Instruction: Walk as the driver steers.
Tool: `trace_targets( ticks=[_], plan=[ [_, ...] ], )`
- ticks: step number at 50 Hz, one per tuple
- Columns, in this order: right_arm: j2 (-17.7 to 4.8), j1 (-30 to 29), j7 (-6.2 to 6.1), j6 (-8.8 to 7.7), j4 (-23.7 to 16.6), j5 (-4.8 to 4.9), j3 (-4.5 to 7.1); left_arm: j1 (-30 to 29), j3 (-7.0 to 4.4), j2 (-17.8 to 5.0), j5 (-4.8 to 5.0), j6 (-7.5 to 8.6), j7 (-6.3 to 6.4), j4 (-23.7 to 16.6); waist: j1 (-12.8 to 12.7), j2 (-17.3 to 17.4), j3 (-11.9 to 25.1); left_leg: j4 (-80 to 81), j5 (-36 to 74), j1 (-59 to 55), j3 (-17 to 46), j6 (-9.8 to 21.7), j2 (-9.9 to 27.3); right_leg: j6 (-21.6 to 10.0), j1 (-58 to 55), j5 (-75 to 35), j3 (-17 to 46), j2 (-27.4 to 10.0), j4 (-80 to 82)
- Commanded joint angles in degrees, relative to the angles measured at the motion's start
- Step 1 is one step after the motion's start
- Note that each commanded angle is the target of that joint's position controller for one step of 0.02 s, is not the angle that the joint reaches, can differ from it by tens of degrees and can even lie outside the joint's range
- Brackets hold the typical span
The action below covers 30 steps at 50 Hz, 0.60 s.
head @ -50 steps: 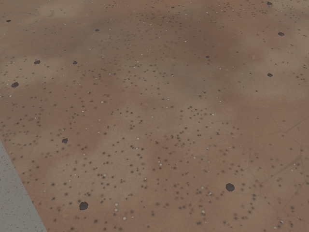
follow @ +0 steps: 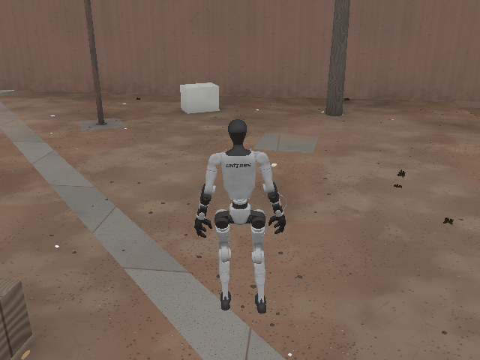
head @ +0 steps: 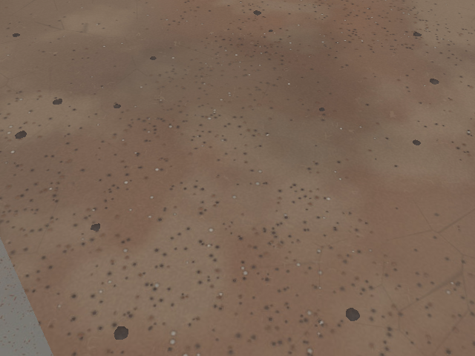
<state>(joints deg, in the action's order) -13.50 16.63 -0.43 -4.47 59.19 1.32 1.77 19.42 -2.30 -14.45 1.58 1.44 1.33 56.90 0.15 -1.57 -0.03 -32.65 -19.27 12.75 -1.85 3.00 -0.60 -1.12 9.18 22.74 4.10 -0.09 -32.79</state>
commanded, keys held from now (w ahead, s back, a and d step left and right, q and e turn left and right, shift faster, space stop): w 0.34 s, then w+q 0.04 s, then no key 0.62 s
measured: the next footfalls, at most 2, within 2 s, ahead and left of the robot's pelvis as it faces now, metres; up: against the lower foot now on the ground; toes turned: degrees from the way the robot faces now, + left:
right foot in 0.44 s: +0.39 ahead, -0.12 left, +0.00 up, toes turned -1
left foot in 0.84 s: +0.42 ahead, +0.11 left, +0.00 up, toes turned +2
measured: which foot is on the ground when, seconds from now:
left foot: down 0.00-0.46, up 0.48-0.82, down 0.84-1.00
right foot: up 0.00-0.42, down 0.44-1.00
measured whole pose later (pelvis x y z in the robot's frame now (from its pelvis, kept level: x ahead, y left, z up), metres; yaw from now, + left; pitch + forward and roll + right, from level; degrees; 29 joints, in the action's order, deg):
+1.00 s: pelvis +0.36 -0.02 +0.01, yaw +2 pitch +0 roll -1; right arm -12.9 10.0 -1.8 -0.6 54.9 -0.3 2.3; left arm 9.8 -0.3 -13.5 -0.5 1.5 1.0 58.7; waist -0.9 -0.7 -1.0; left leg -28.6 -12.9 15.4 1.0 -1.0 1.9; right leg -1.6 10.7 14.6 -3.2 1.5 -25.5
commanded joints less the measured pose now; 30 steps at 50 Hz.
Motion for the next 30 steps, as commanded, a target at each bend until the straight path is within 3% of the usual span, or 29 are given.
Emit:
trace_targets(
  ticks=[1,2,3,5,7,9,12,16,19,20,21,22,23,24,25,26,27,28,30],
  plan=[
    [-15.05,19.52,1.33,-1.69,3.38,-0.86,3.40,-11.10,-0.24,-2.97,0.09,2.68,0.17,-8.92,7.86,20.73,-2.69,24.31,-11.66,-21.50,42.18,11.82,22.10,-0.36,32.32,9.70,-2.24,4.74,-21.43],
    [-10.86,14.07,1.43,-2.32,2.04,-1.35,2.00,-10.01,-0.83,-5.60,1.10,3.45,-0.06,-8.35,4.65,12.42,-6.03,24.67,-13.87,-18.32,43.05,12.89,23.62,-1.22,35.72,8.56,2.11,0.74,-30.44],
    [-7.85,10.15,1.37,-2.65,0.43,-0.99,1.25,-8.49,-0.85,-5.56,1.47,4.02,-0.68,-7.37,2.96,9.03,-8.59,24.41,-11.97,-17.02,35.93,11.09,21.08,-2.33,37.57,2.36,2.45,-1.80,-32.80],
    [-6.84,7.44,1.60,-2.55,-0.87,-0.76,0.77,-9.40,-1.44,-6.11,0.37,4.63,-1.10,-6.65,2.25,6.58,-8.26,24.91,-0.18,-18.00,24.80,7.44,16.82,-2.91,38.36,-6.75,0.19,-4.99,-29.94],
    [-4.24,10.47,1.33,-1.71,-0.14,-1.27,-0.10,-11.07,-1.62,-5.05,-0.34,4.64,-1.91,-6.90,2.92,7.91,-5.95,24.58,14.48,-18.47,16.27,5.87,13.18,-1.95,35.42,-11.40,-2.49,-5.61,-26.51],
    [-5.00,12.73,0.61,-0.97,0.16,-1.37,-0.14,-13.92,-1.14,-2.93,-0.47,4.28,-2.41,-8.02,3.52,7.29,-5.30,24.46,23.24,-18.54,12.22,6.50,12.22,-0.27,35.42,-13.94,-4.51,-5.19,-22.27],
    [-7.11,12.46,-0.42,-0.31,-0.70,-1.58,0.03,-21.99,-0.02,-0.90,-0.34,4.17,-2.68,-11.38,4.67,6.31,-7.16,26.60,23.41,-12.99,8.67,6.58,10.96,1.34,31.26,-19.83,-6.40,-3.60,-9.57],
    [-8.44,14.64,-0.82,-0.36,-0.05,-0.77,0.62,-27.57,0.35,-2.04,0.22,4.24,-3.50,-13.90,4.94,7.49,-9.47,28.32,22.47,-11.80,7.33,7.07,12.78,0.54,26.03,-24.50,-6.86,-2.05,-0.40],
    [-8.90,13.83,-0.94,0.07,-0.15,-0.29,1.26,-27.27,-0.39,-4.52,0.17,4.78,-4.00,-15.08,2.01,7.23,-8.16,23.84,33.32,-16.85,7.82,5.92,15.18,-1.83,22.68,-22.21,-5.25,-1.30,3.07],
    [-9.81,12.37,-0.99,0.46,-0.64,-0.66,1.59,-24.09,-1.08,-6.01,-0.10,4.93,-3.91,-14.46,-0.33,8.39,-5.44,19.17,45.51,-18.37,6.92,4.94,14.87,-2.72,18.21,-21.00,-6.11,0.37,3.27],
    [-10.25,11.19,-1.02,1.06,-1.17,-1.11,1.81,-16.88,-2.16,-7.97,-0.38,5.02,-3.62,-12.38,-4.02,9.50,-0.21,10.61,56.80,-18.25,5.51,3.52,13.35,-4.03,8.97,-21.82,-7.44,2.42,3.42],
    [-9.69,10.58,-0.94,1.42,-1.96,-1.50,1.56,-7.77,-3.24,-10.08,-0.59,4.94,-3.11,-9.52,-8.08,8.99,5.83,-0.71,57.89,-13.79,4.16,1.18,10.41,-5.59,-3.98,-28.10,-6.86,1.60,4.55],
    [-7.30,11.51,-0.93,1.26,-3.78,-2.73,0.65,1.77,-3.98,-14.09,-2.19,4.65,-2.42,-7.35,-9.60,1.33,15.04,-18.14,36.14,0.20,3.25,-0.95,6.15,-9.17,-23.22,-41.57,5.68,-10.38,0.34],
    [1.80,22.55,-0.32,0.60,-1.93,-1.92,-1.61,3.02,-3.81,-15.63,-2.72,4.27,-3.12,-6.11,-3.91,-14.89,26.28,-39.55,-17.69,16.44,6.16,-4.13,-5.35,-20.67,-38.34,-46.61,30.58,-25.81,5.36],
    [-4.96,19.34,-0.25,-0.28,-0.87,-0.60,0.07,0.42,-2.73,-10.49,-1.79,4.01,-3.35,-6.61,-5.62,-7.01,22.93,-45.49,-17.58,16.96,13.27,-3.58,-3.27,-18.65,-29.57,-44.84,29.97,-22.60,9.65],
    [-6.79,12.73,-0.42,-0.56,-3.05,0.78,0.85,-6.56,-1.79,-7.90,-1.22,4.12,-3.20,-7.51,-3.74,-5.54,11.93,-44.98,-14.04,20.30,10.26,-3.32,-0.50,-16.30,-19.70,-47.41,18.80,-20.28,10.58],
    [-6.83,9.42,-1.00,-0.51,-3.77,0.37,0.93,-11.07,-1.12,-6.16,-1.25,4.42,-3.33,-7.89,-1.80,-0.18,7.61,-42.03,-9.98,18.41,8.03,-3.64,2.48,-14.51,-11.16,-51.07,12.53,-17.61,12.32],
    [-6.74,8.13,-1.48,-0.02,-3.94,-0.34,1.54,-13.19,-0.72,-4.92,-1.49,4.73,-3.48,-7.76,-0.29,0.61,4.89,-39.01,-7.53,16.25,7.17,-4.03,4.00,-13.60,-4.75,-52.31,8.45,-15.63,14.26],
    [-3.97,9.80,-1.67,1.47,-3.97,-0.76,1.50,-14.35,-0.17,-3.59,-2.88,5.19,-3.75,-6.27,2.40,-1.44,4.49,-34.01,-4.18,8.42,6.89,-4.17,5.60,-13.23,3.59,-52.59,3.62,-13.12,17.28]
  ],
)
